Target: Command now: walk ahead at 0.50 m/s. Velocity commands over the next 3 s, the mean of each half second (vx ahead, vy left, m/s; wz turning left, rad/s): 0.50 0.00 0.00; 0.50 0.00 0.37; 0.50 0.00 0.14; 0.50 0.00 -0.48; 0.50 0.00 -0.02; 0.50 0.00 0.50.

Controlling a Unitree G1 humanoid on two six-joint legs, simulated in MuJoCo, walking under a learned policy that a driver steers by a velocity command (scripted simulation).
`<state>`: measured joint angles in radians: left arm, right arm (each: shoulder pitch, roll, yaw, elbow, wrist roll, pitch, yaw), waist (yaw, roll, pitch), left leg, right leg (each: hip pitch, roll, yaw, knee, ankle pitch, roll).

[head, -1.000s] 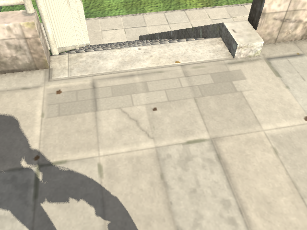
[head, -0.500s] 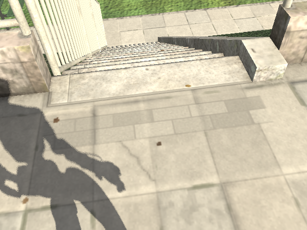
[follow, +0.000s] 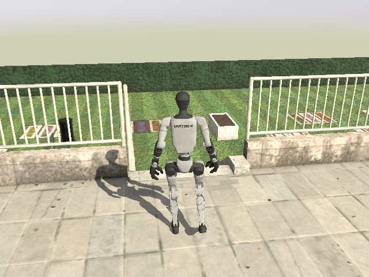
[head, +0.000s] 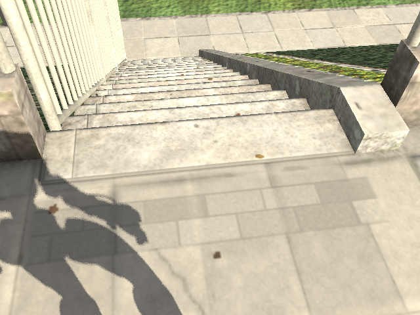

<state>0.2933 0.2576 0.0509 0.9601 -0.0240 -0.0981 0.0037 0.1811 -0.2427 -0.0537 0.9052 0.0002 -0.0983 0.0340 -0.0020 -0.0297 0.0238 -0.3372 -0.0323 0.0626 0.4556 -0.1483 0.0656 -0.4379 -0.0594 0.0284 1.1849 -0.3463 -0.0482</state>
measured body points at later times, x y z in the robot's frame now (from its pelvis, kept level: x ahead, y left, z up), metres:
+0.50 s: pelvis +0.28 -0.06 -0.01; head +0.31 -0.07 +0.44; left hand +0.45 +0.19 -0.12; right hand +0.26 -0.32 -0.16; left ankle +0.11 +0.08 -0.66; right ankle +0.37 -0.15 -0.74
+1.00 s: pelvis +0.55 -0.01 -0.02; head +0.58 +0.01 +0.43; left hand +0.49 +0.26 -0.17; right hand +0.78 -0.20 -0.12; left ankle +0.64 +0.10 -0.74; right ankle +0.38 -0.15 -0.73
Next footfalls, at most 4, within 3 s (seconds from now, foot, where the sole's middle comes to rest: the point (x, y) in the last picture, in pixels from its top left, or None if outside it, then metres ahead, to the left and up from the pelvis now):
0.42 right None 0.41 -0.15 -0.77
1.00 left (177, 253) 0.68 0.11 -0.77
1.52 right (201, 158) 1.10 0.04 -0.77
1.92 left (147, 141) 1.19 0.27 -0.77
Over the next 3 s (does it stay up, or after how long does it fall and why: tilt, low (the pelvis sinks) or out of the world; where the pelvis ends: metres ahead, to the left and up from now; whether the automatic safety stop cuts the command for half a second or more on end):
stays up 1.71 0.08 -0.41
